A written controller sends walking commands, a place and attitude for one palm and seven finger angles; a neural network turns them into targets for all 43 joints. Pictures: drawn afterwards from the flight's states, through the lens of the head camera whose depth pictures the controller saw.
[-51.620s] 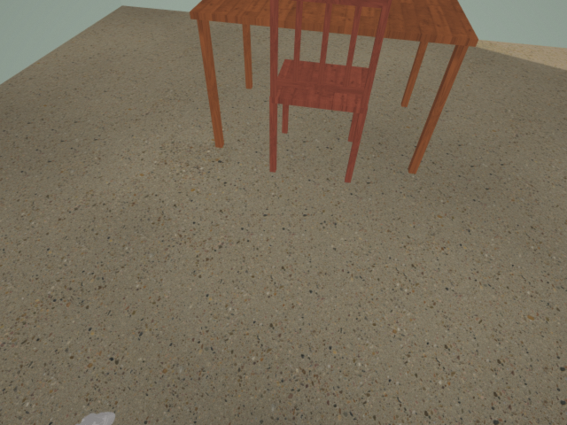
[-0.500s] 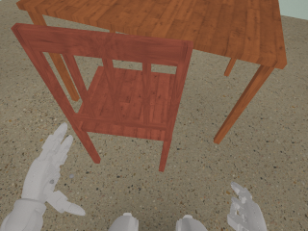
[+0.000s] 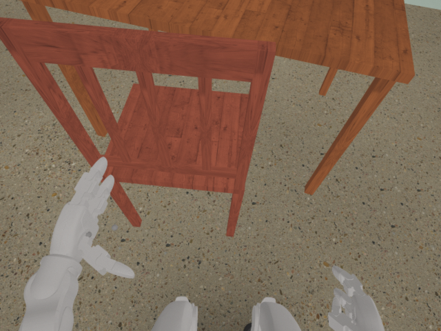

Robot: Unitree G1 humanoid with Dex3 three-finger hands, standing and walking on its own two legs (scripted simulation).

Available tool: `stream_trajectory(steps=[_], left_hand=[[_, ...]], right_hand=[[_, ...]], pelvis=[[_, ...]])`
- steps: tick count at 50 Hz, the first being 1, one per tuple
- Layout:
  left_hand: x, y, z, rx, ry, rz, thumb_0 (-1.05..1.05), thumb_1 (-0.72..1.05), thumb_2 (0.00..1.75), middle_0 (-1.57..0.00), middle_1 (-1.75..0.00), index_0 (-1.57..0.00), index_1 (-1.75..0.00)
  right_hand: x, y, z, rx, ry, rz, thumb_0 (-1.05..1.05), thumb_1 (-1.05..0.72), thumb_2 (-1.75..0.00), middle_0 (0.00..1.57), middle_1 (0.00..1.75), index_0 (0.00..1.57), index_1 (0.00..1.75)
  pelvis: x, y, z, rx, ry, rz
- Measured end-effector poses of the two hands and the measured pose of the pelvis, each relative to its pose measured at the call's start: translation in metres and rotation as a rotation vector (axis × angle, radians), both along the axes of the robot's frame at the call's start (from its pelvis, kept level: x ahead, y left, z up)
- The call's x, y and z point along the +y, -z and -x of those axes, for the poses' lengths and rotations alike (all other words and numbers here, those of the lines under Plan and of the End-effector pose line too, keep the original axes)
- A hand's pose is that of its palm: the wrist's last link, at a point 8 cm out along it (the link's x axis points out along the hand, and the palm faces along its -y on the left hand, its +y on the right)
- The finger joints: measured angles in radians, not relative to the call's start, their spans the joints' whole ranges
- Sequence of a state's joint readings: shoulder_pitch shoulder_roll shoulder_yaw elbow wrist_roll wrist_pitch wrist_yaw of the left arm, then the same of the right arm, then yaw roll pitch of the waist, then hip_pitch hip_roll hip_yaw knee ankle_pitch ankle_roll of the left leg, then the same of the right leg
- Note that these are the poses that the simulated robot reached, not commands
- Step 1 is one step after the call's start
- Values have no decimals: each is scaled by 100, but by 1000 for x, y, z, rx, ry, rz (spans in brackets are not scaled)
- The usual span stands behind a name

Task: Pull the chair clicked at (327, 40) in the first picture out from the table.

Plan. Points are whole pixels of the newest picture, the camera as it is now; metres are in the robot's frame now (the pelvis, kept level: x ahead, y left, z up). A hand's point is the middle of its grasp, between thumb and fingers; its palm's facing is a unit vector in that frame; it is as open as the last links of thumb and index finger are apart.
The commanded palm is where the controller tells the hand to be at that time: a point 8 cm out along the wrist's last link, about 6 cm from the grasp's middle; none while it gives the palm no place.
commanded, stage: aim the fingers beside a spindle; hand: left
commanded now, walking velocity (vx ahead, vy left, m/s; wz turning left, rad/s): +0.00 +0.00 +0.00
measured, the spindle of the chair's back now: (157, 126) +0.52 +0.16 +0.00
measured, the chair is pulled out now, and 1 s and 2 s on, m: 0.21 0.21 0.21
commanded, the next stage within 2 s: none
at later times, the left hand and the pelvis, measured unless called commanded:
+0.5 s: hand (134, 198) +0.34 +0.17 +0.01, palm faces -0.07 -1.00 -0.06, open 16.9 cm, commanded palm +0.33 +0.22 +0.01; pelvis +0.00 +0.00 -0.01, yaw +0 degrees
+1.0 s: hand (152, 185) +0.38 +0.15 -0.01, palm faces -0.11 -0.99 -0.04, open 16.9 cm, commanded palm +0.37 +0.21 -0.01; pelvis -0.01 -0.01 -0.03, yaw -1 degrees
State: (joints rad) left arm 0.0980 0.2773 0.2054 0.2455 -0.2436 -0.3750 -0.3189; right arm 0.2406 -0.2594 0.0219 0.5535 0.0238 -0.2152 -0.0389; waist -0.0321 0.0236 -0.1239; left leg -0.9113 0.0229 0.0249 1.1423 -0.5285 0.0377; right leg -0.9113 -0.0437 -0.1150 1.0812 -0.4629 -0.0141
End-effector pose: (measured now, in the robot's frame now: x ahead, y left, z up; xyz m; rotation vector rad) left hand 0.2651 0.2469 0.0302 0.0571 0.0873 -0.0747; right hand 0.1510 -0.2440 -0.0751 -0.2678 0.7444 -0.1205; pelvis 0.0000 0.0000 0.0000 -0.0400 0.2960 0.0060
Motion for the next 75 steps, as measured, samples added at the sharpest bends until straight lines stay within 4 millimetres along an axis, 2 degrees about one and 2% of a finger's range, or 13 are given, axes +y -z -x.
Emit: stream_trajectory(steps=[9,17,26,34,44,52,58,64,70,75], left_hand=[[-11,0,-18,-61,15,4,-1,-49,30,-7,-8,-6,-8],[-16,17,-41,-7,16,5,-1,-49,30,-7,-8,-6,-8],[-19,14,-61,-54,2,3,-1,-49,30,-7,-8,-6,-8],[-33,29,-72,-14,29,10,-1,-49,30,-7,-8,-6,-8],[-22,28,-92,-65,-12,-6,-1,-49,30,-7,-8,-6,-8],[-40,45,-105,-17,35,15,-1,-49,30,-7,-8,-6,-8],[-29,37,-109,-64,-14,-8,-1,-49,30,-7,-8,-7,-8],[-14,30,-100,-49,-22,-15,-1,-49,30,-7,-8,-6,-8],[-30,46,-89,-2,27,26,-1,-49,30,-6,-8,-6,-8],[-40,42,-97,-66,31,14,-1,-50,30,-7,-8,-6,-8]], right_hand=[[-2,10,5,39,2,8,1,-91,-90,21,30,21,30],[-4,20,8,75,13,0,1,-91,-89,21,30,21,30],[-9,28,16,126,25,-2,1,-91,-89,21,30,21,30],[-14,36,24,162,44,-3,1,-91,-89,21,29,21,30],[-19,47,37,210,52,4,1,-91,-89,21,29,21,30],[-21,55,51,251,74,7,1,-91,-89,21,29,21,30],[-19,56,62,278,92,-1,1,-91,-89,21,29,21,30],[-14,52,64,293,89,-20,1,-91,-89,21,29,21,30],[-13,48,54,274,75,0,1,-91,-89,21,29,21,30],[-13,48,45,248,66,20,1,-91,-89,21,29,21,30]], pelvis=[[0,5,0,19,-1,0],[-2,10,2,40,5,-4],[-4,12,0,58,7,-7],[-6,17,1,72,13,-12],[-9,24,6,87,11,-9],[-7,30,10,106,16,-9],[-6,29,11,105,26,-11],[-4,24,8,99,23,-8],[0,24,7,100,13,0],[3,27,8,97,14,2]])
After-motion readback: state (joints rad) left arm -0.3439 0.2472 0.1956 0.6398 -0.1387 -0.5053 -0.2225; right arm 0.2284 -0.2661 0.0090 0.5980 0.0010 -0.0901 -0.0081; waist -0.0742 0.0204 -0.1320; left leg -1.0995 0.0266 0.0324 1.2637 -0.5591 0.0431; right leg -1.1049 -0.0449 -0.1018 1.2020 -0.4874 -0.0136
